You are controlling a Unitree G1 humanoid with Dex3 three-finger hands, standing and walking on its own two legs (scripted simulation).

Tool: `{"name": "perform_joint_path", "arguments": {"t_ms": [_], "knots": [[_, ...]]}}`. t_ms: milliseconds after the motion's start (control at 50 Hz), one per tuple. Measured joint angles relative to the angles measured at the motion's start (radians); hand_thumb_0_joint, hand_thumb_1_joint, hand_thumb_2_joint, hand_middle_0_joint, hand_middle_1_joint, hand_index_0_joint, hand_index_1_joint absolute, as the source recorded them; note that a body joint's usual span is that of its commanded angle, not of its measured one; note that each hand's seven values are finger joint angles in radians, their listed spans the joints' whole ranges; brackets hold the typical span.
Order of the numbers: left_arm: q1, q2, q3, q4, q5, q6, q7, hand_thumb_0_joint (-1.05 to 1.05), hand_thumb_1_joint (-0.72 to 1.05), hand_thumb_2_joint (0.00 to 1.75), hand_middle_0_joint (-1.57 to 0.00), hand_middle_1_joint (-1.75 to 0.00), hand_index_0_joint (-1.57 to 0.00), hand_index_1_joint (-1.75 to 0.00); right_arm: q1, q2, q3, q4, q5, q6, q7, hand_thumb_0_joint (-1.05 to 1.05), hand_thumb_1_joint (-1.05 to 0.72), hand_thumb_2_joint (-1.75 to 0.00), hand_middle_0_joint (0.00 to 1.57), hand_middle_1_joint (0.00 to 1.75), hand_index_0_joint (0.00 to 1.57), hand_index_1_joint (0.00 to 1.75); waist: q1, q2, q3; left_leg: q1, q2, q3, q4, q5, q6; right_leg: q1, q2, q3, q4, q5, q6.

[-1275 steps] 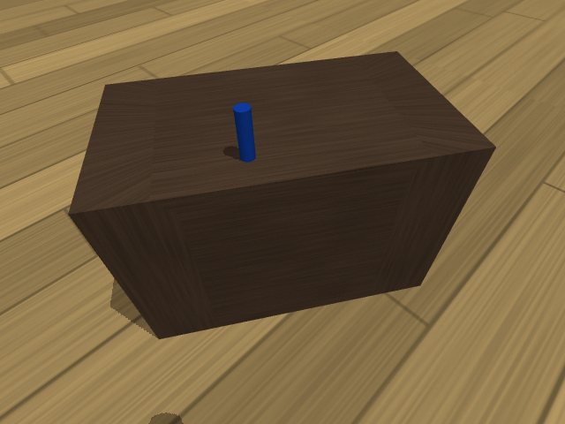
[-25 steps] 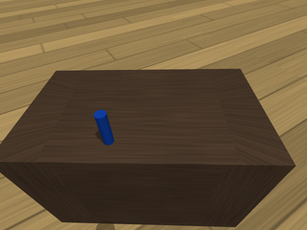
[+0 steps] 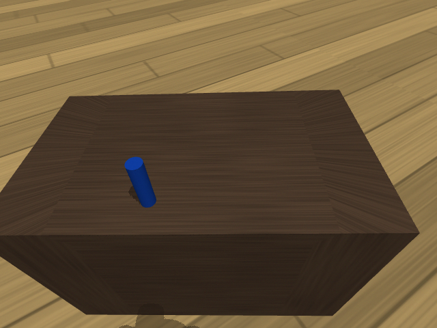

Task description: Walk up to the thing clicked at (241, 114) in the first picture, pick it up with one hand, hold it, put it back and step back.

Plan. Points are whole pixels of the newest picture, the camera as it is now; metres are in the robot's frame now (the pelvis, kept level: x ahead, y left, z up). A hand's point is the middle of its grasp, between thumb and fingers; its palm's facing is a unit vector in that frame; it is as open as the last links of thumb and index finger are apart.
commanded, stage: home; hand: left
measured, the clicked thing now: (141, 183) +0.45 +0.21 -0.01
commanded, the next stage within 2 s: stand in 0.72 s
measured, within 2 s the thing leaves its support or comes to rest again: neither
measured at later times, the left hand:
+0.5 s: hand out of the picture +0.09 +0.25 -0.15, palm faces -0.03 -0.93 -0.36, open 17.5 cm
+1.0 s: hand out of the picture +0.08 +0.26 -0.15, palm faces -0.04 -0.93 -0.36, open 16.0 cm
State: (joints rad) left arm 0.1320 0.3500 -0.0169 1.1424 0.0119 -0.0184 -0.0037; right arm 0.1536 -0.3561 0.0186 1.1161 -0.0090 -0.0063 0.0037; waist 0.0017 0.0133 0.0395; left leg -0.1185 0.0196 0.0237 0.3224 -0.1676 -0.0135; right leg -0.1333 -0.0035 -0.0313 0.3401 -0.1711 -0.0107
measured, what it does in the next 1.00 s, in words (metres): stands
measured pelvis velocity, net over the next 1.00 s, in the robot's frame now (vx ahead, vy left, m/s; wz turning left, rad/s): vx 0.01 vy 0.00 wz -0.01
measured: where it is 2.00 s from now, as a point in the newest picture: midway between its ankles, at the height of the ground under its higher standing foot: outside the picture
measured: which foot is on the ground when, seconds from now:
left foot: down 0.00-1.00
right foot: down 0.00-1.00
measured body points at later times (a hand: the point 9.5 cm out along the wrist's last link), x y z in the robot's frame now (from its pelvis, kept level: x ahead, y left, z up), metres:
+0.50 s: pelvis +0.01 +0.00 +0.00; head +0.01 -0.01 +0.45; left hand +0.09 +0.30 -0.13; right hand +0.08 -0.30 -0.13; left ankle +0.01 +0.13 -0.75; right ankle +0.01 -0.11 -0.75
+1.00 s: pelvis +0.01 +0.00 +0.00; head +0.01 +0.00 +0.45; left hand +0.08 +0.30 -0.13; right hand +0.07 -0.30 -0.13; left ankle +0.01 +0.13 -0.75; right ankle +0.01 -0.11 -0.75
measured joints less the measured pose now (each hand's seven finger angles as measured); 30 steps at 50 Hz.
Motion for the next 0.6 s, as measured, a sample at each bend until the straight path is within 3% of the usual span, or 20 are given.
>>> {"name": "perform_joint_path", "arguments": {"t_ms": [600], "knots": [[-0.021,0.001,0.008,-0.001,-0.001,0.003,0.003,0.0,-0.56,0.04,-0.06,-0.05,-0.06,-0.04,-0.022,0.001,-0.008,0.011,-0.001,-0.001,-0.006,0.01,-0.9,-0.9,0.2,0.31,0.2,0.3,-0.002,-0.004,-0.005,0.036,0.003,0.009,-0.027,-0.007,-0.002,0.031,0.004,0.009,-0.025,-0.005,0.001]]}}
